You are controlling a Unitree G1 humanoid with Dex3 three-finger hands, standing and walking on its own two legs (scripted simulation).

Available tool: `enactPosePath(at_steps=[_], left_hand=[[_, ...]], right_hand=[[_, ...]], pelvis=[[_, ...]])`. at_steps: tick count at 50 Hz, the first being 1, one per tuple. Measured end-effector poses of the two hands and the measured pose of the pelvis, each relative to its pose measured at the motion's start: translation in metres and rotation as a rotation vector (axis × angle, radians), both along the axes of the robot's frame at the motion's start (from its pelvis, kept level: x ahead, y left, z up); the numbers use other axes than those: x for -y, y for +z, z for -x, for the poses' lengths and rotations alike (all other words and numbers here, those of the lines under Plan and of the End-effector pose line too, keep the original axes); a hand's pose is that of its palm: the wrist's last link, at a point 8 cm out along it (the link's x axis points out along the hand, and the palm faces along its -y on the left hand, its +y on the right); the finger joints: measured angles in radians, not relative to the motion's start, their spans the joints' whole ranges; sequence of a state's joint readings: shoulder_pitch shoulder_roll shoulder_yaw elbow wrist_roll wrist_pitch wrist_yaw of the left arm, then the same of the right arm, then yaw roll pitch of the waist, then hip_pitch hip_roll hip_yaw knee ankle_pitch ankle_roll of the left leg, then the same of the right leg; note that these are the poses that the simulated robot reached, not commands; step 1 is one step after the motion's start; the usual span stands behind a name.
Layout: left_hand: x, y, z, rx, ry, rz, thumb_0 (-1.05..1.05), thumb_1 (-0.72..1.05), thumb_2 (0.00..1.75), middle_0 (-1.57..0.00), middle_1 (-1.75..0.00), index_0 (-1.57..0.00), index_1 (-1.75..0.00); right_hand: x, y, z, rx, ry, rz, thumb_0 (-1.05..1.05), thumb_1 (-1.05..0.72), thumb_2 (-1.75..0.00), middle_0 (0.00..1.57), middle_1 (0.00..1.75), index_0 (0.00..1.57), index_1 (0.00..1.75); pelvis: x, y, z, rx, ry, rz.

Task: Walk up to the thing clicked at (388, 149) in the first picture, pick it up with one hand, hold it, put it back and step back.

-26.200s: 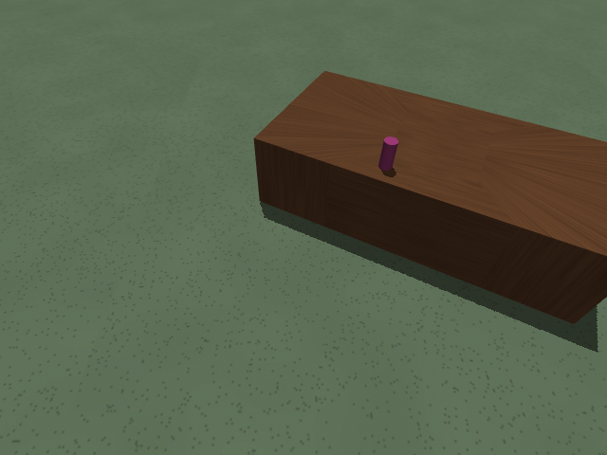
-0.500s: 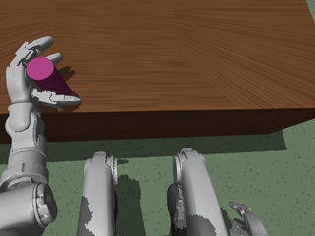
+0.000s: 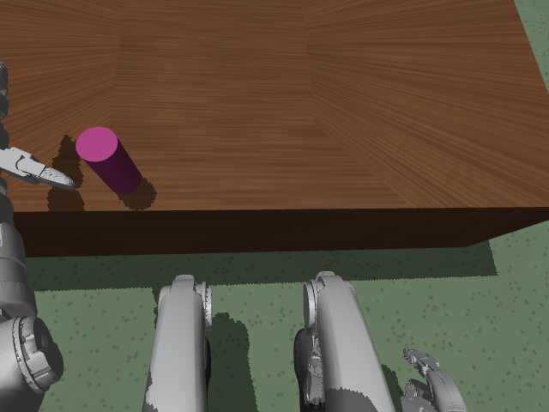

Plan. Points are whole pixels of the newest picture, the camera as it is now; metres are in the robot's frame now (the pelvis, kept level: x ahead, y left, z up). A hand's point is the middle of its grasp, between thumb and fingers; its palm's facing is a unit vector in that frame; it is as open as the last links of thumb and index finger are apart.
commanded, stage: rise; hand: left
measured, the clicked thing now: (112, 163) +0.46 +0.23 -0.05
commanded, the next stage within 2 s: home in 0.06 s
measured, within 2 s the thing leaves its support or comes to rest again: neither
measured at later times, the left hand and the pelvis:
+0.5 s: hand out of the picture +0.41 +0.35 +0.13, palm faces +0.33 -0.84 -0.43, open 17.5 cm; pelvis +0.04 +0.01 +0.18, yaw +1 degrees
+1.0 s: hand out of the picture +0.25 +0.20 +0.19, palm faces +0.16 -0.95 -0.28, open 17.3 cm; pelvis +0.08 +0.01 +0.26, yaw +3 degrees
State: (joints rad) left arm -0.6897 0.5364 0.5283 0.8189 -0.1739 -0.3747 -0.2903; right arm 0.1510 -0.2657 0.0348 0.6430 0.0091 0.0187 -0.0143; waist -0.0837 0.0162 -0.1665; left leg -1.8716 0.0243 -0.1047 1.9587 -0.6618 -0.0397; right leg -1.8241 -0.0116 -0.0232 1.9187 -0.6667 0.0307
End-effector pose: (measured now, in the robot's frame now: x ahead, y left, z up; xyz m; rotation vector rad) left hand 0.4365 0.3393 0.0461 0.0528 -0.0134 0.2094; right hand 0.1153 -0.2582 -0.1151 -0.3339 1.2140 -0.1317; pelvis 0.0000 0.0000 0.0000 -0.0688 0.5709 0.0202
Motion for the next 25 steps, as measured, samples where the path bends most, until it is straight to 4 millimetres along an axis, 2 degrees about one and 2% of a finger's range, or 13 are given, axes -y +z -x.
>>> enactPosePath(at_steps=[4,9,18,21,25], left_hand=[[-0.009,0.013,0.000,-0.149,0.002,-0.080,-0.01,-0.55,0.05,-0.10,-0.07,-0.11,-0.05],[-0.024,0.028,0.012,-0.360,0.087,-0.156,-0.01,-0.50,0.04,-0.08,-0.05,-0.09,-0.04],[-0.065,0.096,0.031,-0.496,0.317,-0.203,-0.01,-0.52,0.05,-0.07,-0.05,-0.07,-0.05],[-0.065,0.109,0.039,-0.550,0.327,-0.211,-0.01,-0.54,0.05,-0.06,-0.05,-0.06,-0.05],[-0.050,0.116,0.056,-0.631,0.293,-0.212,-0.01,-0.55,0.04,-0.06,-0.05,-0.06,-0.05]], right_hand=[[-0.001,0.027,-0.003,0.011,-0.011,0.002,0.00,-0.88,-0.89,0.20,0.30,0.21,0.31],[-0.003,0.070,-0.001,-0.014,-0.044,0.004,0.00,-0.87,-0.90,0.20,0.30,0.21,0.31],[-0.001,0.154,0.006,-0.031,-0.062,0.043,0.00,-0.89,-0.90,0.20,0.30,0.21,0.31],[0.000,0.177,0.006,-0.024,-0.068,0.048,0.00,-0.89,-0.90,0.20,0.30,0.21,0.31],[-0.001,0.203,0.003,-0.004,-0.082,0.043,0.00,-0.89,-0.90,0.20,0.30,0.21,0.31]], pelvis=[[-0.002,0.025,-0.001,0.017,0.001,0.004],[-0.004,0.067,-0.007,0.036,0.003,0.005],[-0.006,0.139,-0.025,0.114,0.021,0.007],[-0.008,0.159,-0.031,0.146,0.025,0.007],[-0.012,0.184,-0.039,0.191,0.026,0.003]])
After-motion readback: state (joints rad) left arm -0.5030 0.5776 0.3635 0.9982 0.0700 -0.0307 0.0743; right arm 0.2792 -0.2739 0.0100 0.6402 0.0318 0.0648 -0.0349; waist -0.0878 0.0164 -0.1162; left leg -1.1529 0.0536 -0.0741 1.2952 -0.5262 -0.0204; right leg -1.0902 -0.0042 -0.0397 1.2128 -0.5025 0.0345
